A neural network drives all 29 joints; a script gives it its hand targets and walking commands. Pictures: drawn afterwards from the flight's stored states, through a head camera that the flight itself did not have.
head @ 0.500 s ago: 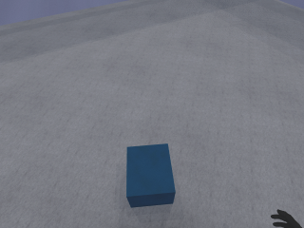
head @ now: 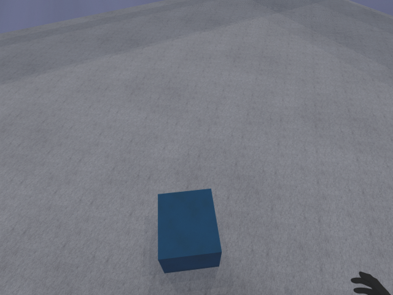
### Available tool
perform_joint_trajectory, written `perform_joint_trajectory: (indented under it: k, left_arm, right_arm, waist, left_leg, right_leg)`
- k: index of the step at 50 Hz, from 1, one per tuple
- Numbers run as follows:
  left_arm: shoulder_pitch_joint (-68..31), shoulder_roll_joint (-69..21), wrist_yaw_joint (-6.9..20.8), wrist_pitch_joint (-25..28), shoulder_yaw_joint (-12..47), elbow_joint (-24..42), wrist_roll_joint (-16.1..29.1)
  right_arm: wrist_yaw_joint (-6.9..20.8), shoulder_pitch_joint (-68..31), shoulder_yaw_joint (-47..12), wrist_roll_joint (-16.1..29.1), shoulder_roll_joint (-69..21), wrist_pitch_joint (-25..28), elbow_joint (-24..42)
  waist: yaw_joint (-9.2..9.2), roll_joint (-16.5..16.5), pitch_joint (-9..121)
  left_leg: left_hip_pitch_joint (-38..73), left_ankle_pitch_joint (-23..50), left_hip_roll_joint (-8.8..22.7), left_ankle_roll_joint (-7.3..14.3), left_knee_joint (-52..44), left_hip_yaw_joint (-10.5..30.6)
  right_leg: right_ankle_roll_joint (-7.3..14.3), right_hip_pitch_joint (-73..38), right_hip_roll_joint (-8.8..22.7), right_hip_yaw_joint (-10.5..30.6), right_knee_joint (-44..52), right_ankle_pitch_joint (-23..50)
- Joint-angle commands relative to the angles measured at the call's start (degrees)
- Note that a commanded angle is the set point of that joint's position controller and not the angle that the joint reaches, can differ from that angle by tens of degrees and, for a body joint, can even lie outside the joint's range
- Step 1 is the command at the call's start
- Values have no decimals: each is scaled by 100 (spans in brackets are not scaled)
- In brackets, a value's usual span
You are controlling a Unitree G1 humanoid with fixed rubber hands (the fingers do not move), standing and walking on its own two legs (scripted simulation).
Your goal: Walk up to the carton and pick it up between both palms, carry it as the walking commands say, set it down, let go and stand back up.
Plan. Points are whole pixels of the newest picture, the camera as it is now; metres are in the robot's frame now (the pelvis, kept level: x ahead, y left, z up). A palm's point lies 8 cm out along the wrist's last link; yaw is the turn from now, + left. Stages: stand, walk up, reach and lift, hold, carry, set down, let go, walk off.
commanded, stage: walk up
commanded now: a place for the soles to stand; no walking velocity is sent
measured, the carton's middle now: (188, 230) +0.51 +0.07 -0.65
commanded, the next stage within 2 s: reach and lift in 0.44 s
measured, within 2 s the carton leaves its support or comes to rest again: neither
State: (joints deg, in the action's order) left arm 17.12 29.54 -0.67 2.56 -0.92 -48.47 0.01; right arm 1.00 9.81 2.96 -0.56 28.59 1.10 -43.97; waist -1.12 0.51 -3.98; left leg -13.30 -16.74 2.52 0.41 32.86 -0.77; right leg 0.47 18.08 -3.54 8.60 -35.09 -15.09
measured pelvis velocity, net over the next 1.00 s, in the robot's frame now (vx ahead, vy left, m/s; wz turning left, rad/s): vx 0.01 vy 0.00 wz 0.05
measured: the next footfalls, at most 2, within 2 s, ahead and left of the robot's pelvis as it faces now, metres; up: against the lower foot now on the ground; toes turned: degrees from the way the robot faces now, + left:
none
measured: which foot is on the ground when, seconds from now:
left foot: down 0.00-1.00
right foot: down 0.00-1.00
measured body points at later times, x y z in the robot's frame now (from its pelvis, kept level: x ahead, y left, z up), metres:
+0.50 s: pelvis +0.00 +0.00 +0.00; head +0.04 -0.01 +0.45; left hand +0.11 +0.34 -0.07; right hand +0.14 -0.35 -0.08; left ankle +0.00 +0.15 -0.73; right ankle +0.04 -0.12 -0.73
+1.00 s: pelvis +0.01 +0.00 -0.02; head +0.15 +0.00 +0.41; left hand +0.21 +0.33 -0.11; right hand +0.24 -0.31 -0.11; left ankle +0.00 +0.15 -0.73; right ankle +0.04 -0.12 -0.73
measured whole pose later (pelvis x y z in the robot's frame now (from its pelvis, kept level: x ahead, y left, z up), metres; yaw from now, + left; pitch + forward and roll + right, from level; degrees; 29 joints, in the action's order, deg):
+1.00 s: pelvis +0.01 +0.00 -0.02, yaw +3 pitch +11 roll +1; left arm 0.0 24.8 3.7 -4.2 -5.9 -35.2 -3.2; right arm 3.0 1.1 7.9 -0.5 26.2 -4.9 -32.3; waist -1.1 0.8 -6.8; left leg -31.6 -21.6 0.8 -1.9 42.5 1.6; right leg -0.8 35.1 -2.0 6.4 -43.7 -19.3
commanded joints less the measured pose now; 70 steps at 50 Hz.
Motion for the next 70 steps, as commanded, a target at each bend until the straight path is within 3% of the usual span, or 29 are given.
perform_joint_trajectory:
  k: [1,2,4,6,18,22,23,24,27,30,35,36,41,43,45,48,54,58,59,61,65,70]
  left_arm:
    - [-528,572,117,-72,-200,230,-48]
    - [-470,558,127,-47,-200,167,-58]
    - [-520,713,133,3,-234,147,-94]
    - [-600,707,130,15,-226,161,-83]
    - [-824,667,138,-40,-196,152,-70]
    - [-866,656,133,-36,-186,153,-65]
    - [-1419,102,308,-312,-1201,2164,-484]
    - [-1134,183,421,-540,-1220,2126,-745]
    - [-946,351,554,-630,-1444,2067,-815]
    - [-1508,255,545,-691,-1514,2140,-727]
    - [-1748,3,506,-716,-1279,1967,-457]
    - [-1699,75,503,-708,-1322,1922,-456]
    - [-1636,67,393,-603,-1296,1659,-319]
    - [-1777,40,353,-539,-1230,1673,-223]
    - [-1937,111,329,-535,-1269,1686,-178]
    - [-2283,96,330,-584,-1227,1582,-37]
    - [-3343,-17,347,-847,-1075,1455,249]
    - [-3957,20,342,-1054,-1044,1369,296]
    - [-4168,0,348,-1112,-994,1326,329]
    - [-4530,37,347,-1211,-1047,1261,297]
    - [-5096,92,327,-1334,-1221,1153,276]
    - [-5681,165,315,-1277,-1429,1038,323]
  right_arm:
    - [-96,-156,251,28,1205,191,-147]
    - [-81,-317,205,23,1125,169,-147]
    - [-86,-294,139,46,972,140,-177]
    - [-111,-150,115,49,918,140,-220]
    - [-125,-191,75,41,949,129,-231]
    - [-124,-195,64,43,942,134,-256]
    - [153,-642,774,-158,216,-334,1755]
    - [257,-382,704,-200,7,-534,1719]
    - [270,-237,1092,-346,194,-583,2035]
    - [279,-554,1026,-247,164,-608,2096]
    - [286,-952,875,-45,198,-644,2030]
    - [262,-944,832,-44,137,-643,2097]
    - [168,-923,864,-40,48,-529,1855]
    - [141,-998,834,6,-5,-473,1803]
    - [113,-1093,812,71,-26,-472,1804]
    - [78,-1392,829,156,-65,-524,1797]
    - [54,-2401,720,346,-74,-769,1741]
    - [42,-3007,661,477,-83,-975,1515]
    - [48,-3230,713,491,1,-1028,1490]
    - [72,-3632,723,544,33,-1129,1366]
    - [132,-4261,701,567,75,-1251,1072]
    - [123,-4928,720,600,4,-1233,910]
  waist:
    - [124,290,193]
    - [189,290,236]
    - [111,177,426]
    - [29,87,574]
    - [28,-84,468]
    - [22,-78,445]
    - [564,416,-1166]
    - [356,254,-1218]
    - [246,-180,-826]
    - [113,-244,-262]
    - [103,2,171]
    - [207,-24,423]
    - [323,-109,1390]
    - [308,-131,1724]
    - [352,-172,2022]
    - [347,-356,2065]
    - [298,-346,2186]
    - [390,-156,2139]
    - [310,-189,2133]
    - [360,-69,2135]
    - [450,-109,2408]
    - [478,-195,2966]
  left_leg:
    - [231,286,1214,857,-1290,1387]
    - [170,265,1006,714,-1162,1168]
    - [148,389,612,430,-843,605]
    - [318,472,483,356,-740,480]
    - [349,-87,501,380,-900,582]
    - [407,61,507,372,-929,590]
    - [-1467,-816,-564,-123,-789,-86]
    - [-1357,-1337,-458,-190,-1027,-248]
    - [-509,-1017,-585,-158,-732,-273]
    - [-272,-679,-577,-168,-322,-196]
    - [-977,-105,-463,-104,-64,-35]
    - [-1017,260,-511,-100,89,-69]
    - [-1483,1681,-607,-188,597,21]
    - [-1796,1964,-653,-224,776,52]
    - [-2021,1951,-698,-238,895,19]
    - [-2368,1644,-717,-232,983,-31]
    - [-2629,858,-684,-208,1135,-93]
    - [-2888,318,-632,-223,1218,-80]
    - [-2922,150,-602,-227,1227,-76]
    - [-3018,-66,-569,-238,1267,-76]
    - [-3239,-147,-524,-268,1413,-87]
    - [-3578,162,-506,-300,1655,-162]
  right_leg:
    - [190,52,272,-58,428,-169]
    - [241,-164,272,-12,602,-21]
    - [400,-491,472,334,765,872]
    - [516,-429,598,462,660,1500]
    - [471,-207,591,574,901,797]
    - [481,-186,596,587,914,903]
    - [-136,-459,117,-859,612,-621]
    - [-270,-655,43,-1140,774,-778]
    - [-279,-764,121,-1072,1033,-870]
    - [-294,-612,186,-1022,815,-781]
    - [-452,-792,23,-1114,80,179]
    - [-468,-796,41,-1100,-5,453]
    - [-475,-708,56,-997,-659,2282]
    - [-459,-708,81,-899,-907,2930]
    - [-468,-694,89,-858,-1025,3096]
    - [-463,-413,82,-858,-1086,2809]
    - [-420,458,59,-903,-1141,1529]
    - [-373,1055,106,-917,-1259,836]
    - [-363,1205,101,-966,-1281,658]
    - [-352,1533,117,-1006,-1328,324]
    - [-348,1834,137,-1040,-1474,86]
    - [-367,1893,136,-1026,-1653,421]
